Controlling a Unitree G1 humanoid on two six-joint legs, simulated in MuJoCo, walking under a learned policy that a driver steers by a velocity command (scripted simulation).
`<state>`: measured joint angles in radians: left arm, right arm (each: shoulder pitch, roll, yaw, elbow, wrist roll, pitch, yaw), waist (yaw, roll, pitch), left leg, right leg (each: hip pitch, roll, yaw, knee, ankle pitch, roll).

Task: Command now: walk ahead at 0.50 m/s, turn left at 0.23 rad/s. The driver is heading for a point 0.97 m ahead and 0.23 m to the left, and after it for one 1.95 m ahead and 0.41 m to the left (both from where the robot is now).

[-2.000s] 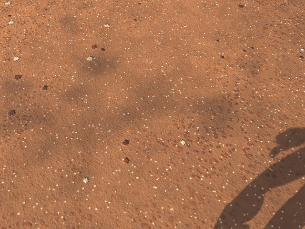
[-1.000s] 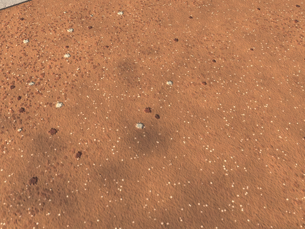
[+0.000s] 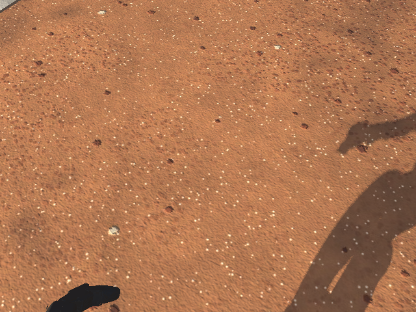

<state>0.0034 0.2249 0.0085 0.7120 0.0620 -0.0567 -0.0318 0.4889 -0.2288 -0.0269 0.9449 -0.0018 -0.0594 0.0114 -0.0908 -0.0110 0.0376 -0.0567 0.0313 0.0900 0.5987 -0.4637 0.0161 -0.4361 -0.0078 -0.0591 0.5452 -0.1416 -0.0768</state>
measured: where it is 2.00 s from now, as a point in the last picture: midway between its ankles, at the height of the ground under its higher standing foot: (141, 258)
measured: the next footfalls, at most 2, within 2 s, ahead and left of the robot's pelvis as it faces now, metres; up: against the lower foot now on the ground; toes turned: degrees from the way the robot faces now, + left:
left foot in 0.50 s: +0.37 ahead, +0.15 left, +0.00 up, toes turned +21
right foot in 1.06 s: +0.73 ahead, +0.13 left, +0.00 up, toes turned +16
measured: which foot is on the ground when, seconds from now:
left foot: up 0.00-0.48, down 0.50-1.00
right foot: down 0.00-0.50, up 0.52-1.00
